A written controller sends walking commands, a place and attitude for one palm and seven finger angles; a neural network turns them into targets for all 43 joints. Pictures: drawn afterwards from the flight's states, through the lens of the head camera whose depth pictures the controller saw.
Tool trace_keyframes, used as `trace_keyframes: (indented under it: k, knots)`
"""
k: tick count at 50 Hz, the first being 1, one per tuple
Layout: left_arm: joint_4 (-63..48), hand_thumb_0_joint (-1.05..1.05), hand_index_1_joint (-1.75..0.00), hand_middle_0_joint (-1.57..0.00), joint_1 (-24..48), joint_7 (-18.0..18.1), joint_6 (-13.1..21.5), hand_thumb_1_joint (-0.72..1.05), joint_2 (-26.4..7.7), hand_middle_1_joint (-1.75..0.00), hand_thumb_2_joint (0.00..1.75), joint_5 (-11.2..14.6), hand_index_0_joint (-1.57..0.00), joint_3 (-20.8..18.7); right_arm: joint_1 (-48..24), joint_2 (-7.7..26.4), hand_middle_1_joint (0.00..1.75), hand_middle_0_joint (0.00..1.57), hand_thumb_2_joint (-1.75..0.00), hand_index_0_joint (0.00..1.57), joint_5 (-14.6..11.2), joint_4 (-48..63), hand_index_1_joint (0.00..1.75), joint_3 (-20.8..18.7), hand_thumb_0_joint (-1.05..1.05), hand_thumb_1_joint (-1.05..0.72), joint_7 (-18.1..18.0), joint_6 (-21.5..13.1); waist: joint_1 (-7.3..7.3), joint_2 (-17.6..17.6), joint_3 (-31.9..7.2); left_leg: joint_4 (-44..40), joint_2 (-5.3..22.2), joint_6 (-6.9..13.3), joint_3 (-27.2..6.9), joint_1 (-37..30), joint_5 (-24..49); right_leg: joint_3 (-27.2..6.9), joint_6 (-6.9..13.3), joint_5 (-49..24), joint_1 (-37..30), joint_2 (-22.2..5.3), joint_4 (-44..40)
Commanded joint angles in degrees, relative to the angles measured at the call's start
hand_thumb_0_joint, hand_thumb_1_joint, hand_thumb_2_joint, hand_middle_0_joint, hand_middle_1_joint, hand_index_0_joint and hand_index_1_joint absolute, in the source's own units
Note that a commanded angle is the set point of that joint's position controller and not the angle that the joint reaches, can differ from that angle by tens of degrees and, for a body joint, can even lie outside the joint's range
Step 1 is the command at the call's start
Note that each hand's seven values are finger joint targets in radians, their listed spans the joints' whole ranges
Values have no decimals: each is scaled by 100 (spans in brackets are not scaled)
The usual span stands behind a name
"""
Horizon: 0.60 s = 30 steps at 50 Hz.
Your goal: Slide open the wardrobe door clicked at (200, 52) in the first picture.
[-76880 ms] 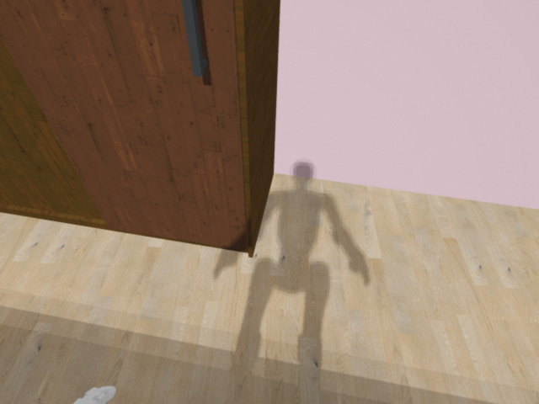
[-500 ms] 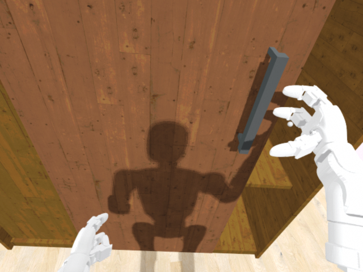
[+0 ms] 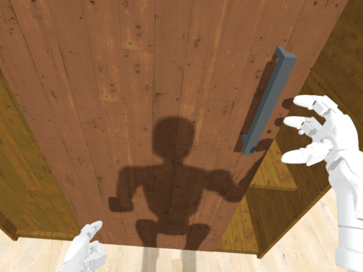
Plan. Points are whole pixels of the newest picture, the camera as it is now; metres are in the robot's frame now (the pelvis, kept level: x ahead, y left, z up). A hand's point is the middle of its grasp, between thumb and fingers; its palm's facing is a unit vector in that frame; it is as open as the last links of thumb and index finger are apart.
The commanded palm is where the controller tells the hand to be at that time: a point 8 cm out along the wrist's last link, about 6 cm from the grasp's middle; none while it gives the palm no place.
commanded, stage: move the hooked fingers beside the handle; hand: right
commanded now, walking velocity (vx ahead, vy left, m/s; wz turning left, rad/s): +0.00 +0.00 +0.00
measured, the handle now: (261, 106) +0.41 -0.13 +0.22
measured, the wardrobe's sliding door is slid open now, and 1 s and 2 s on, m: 0.24 0.24 0.24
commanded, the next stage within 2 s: none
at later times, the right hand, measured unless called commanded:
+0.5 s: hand (303, 121) +0.34 -0.19 +0.24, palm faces +0.04 +1.00 -0.06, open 14.0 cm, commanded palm +0.32 -0.25 +0.23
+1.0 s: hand (304, 138) +0.35 -0.21 +0.19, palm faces +0.08 +0.99 -0.07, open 14.0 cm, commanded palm +0.31 -0.25 +0.22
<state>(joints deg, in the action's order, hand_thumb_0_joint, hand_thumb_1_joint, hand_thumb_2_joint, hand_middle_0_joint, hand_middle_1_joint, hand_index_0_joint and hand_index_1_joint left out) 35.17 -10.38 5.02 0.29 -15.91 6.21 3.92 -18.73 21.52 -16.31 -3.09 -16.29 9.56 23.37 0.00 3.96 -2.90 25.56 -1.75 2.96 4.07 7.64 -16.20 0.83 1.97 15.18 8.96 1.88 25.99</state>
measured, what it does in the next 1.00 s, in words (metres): stands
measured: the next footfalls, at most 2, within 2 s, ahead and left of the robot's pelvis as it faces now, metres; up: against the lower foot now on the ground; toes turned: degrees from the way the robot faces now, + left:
none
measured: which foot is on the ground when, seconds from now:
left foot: down 0.00-1.00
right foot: down 0.00-1.00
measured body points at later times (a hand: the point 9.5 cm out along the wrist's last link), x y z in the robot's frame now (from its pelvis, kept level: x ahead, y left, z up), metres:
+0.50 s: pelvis +0.00 +0.00 +0.00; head -0.03 +0.03 +0.45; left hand +0.20 +0.23 -0.08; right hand +0.33 -0.24 +0.24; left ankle -0.02 +0.08 -0.74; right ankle -0.01 -0.10 -0.74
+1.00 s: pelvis +0.00 +0.01 +0.00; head -0.03 +0.04 +0.45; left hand +0.19 +0.25 -0.09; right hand +0.34 -0.27 +0.20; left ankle -0.02 +0.08 -0.74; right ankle -0.01 -0.10 -0.74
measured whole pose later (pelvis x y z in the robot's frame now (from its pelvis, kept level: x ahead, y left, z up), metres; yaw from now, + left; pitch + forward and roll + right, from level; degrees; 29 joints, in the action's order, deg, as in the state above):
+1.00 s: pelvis +0.00 +0.01 +0.00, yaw -1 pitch -1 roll +0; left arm 35.1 -9.1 5.0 -0.5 -16.7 7.2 4.0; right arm -21.1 25.6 -16.4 -12.4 -17.1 12.5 26.3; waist 0.1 4.8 -3.7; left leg 26.1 -2.3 3.5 5.1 8.8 -16.7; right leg -0.3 1.3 15.8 10.8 1.4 27.4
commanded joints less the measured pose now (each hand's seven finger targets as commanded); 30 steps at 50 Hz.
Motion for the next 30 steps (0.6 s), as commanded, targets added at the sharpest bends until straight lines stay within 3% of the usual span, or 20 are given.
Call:
trace_keyframes:
  k: [1,2,3,6,8,9,11,14,16,17,19,20,21,25,28,30]
  knots:
    - [-1082,0,-30,-20,1112,-1,433,90,-564,-30,90,-56,-20,-224,-2183,1627,120,30,-30,30,-77,1867,120,-812,0,50,-70,-684,-148,-122,-1427,-250,261,-129,-320,-229,2154,-366,87,-1880,-746,-187,-126]
    - [-1083,0,-30,-20,1087,-3,444,90,-551,-30,90,-69,-20,-225,-2169,1716,120,30,-30,30,-59,1973,120,-938,0,50,-93,-731,-166,12,-1508,-213,258,-111,-307,-297,2242,-376,72,-2005,-770,-180,-140]
    - [-1106,0,-30,-20,1119,-6,460,90,-516,-30,90,-56,-20,-206,-2137,1415,120,30,-30,30,-47,2024,120,-664,0,50,-62,-726,-130,136,-1463,-202,257,-108,-308,-207,2228,-363,61,-2043,-851,-180,-131]
    - [-984,0,-30,-20,1056,1,448,90,-577,-30,90,-35,-20,-234,-1758,1280,120,30,-30,30,-74,1524,120,-576,0,50,-3,-561,-82,-114,-1078,-280,228,-118,-259,24,2072,-389,53,-1862,-750,-220,-118]
    - [-936,0,-30,-20,1043,29,394,90,-616,-30,90,-11,-20,-222,-1844,1016,120,30,-30,30,-97,1104,120,-278,0,50,92,-325,18,-270,-743,-330,229,-156,-250,247,1822,-404,60,-1502,-560,-194,-159]
    - [-909,0,-30,-20,1019,36,372,90,-647,-30,90,2,-20,-227,-1797,1143,120,30,-30,30,-108,868,120,-380,0,50,114,-213,27,-388,-573,-372,224,-163,-245,353,1613,-440,60,-1289,-438,-196,-180]
    - [-900,0,-30,-20,1055,56,348,90,-671,-30,90,15,-20,-242,-1946,1028,120,30,-30,30,-86,899,120,-182,0,50,157,-162,62,-406,-532,-406,236,-160,-268,435,1472,-438,83,-1183,-465,-201,-161]
    - [-997,0,-30,-20,1120,72,387,90,-609,-30,90,5,-20,-215,-2520,976,120,30,-30,30,-84,1362,120,-51,0,50,146,-301,86,-249,-1035,-328,251,-146,-278,320,1524,-476,92,-1291,-697,-164,-124]
    - [-987,0,-30,-20,1134,80,430,90,-588,-30,90,-39,-20,-207,-2803,1290,120,30,-30,30,-98,1763,120,-289,0,50,55,-572,38,-209,-1303,-308,254,-127,-303,126,1711,-482,98,-1506,-848,-171,-101]
    - [-1028,0,-30,-20,1157,79,453,90,-561,-30,90,-57,-20,-210,-2953,1489,120,30,-30,30,-73,2043,120,-495,0,50,11,-696,-20,-47,-1680,-258,261,-110,-332,-82,1886,-474,96,-1718,-976,-148,-96]
    - [-1022,0,-30,-20,1147,67,474,90,-505,-30,90,-80,-20,-175,-3020,1524,120,30,-30,30,-45,2087,120,-581,0,50,-75,-848,-50,30,-1812,-207,259,-100,-315,-209,2063,-451,69,-1934,-1073,-147,-102]
    - [-991,0,-30,-20,1145,59,478,90,-484,-30,90,-89,-20,-164,-2888,1415,120,30,-30,30,-48,1880,120,-557,0,50,-95,-844,-49,-65,-1738,-206,253,-113,-310,-208,2115,-434,67,-1941,-1035,-147,-99]
    - [-923,0,-30,-20,1086,51,449,90,-530,-30,90,-84,-20,-182,-2656,1651,120,30,-30,30,-36,1602,120,-765,0,50,-145,-833,-103,-156,-1606,-238,255,-107,-302,-256,2108,-438,56,-1905,-882,-174,-113]
    - [-821,0,-30,-20,1003,25,265,90,-620,-30,90,-21,-20,-176,-2009,1266,120,30,-30,30,-10,186,120,-465,0,50,-41,-227,-25,-520,-597,-386,254,-158,-280,141,1690,-389,53,-1274,-242,-166,-232]
    - [-899,0,-30,-20,959,6,132,90,-700,-30,90,39,-20,-217,-1695,1288,120,30,-30,30,7,-151,120,-370,0,50,138,82,-17,-500,-517,-428,276,-191,-318,204,1685,-323,71,-1183,-100,-162,-190]
    - [-1044,0,-30,-20,993,1,164,90,-682,-30,90,38,-20,-242,-1942,1296,120,30,-30,30,-21,362,120,-338,0,50,218,-28,10,-479,-872,-363,280,-192,-321,83,1888,-338,98,-1354,-251,-158,-126]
